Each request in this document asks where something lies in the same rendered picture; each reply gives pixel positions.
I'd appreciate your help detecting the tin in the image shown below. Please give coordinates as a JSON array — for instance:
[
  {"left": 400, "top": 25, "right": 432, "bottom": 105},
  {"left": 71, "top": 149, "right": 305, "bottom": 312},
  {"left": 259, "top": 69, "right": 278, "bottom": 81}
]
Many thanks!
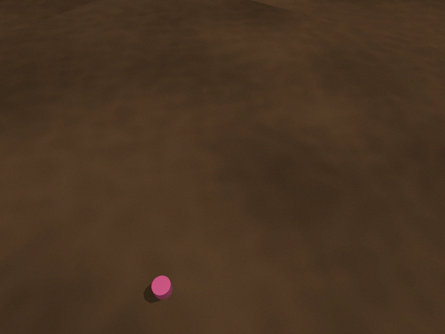
[{"left": 152, "top": 276, "right": 172, "bottom": 300}]

